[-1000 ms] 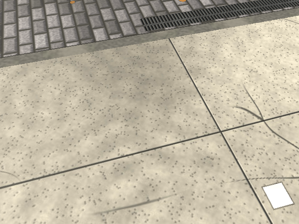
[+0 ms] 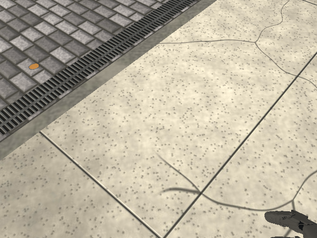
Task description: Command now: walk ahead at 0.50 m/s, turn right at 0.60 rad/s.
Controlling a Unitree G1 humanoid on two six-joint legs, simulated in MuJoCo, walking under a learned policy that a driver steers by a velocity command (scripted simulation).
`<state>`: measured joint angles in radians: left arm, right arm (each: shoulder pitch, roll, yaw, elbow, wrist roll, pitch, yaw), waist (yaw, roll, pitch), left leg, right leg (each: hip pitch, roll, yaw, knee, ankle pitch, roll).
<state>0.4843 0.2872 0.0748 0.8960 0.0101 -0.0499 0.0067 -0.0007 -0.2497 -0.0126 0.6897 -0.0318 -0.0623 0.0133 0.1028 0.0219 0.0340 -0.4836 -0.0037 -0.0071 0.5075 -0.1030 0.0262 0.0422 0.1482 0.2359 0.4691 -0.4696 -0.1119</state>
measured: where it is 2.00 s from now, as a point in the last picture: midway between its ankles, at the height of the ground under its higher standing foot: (242, 128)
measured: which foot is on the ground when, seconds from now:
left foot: down 0.00-0.54, up 0.56-1.00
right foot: down 0.00-0.00, up 0.02-0.50, down 0.52-1.00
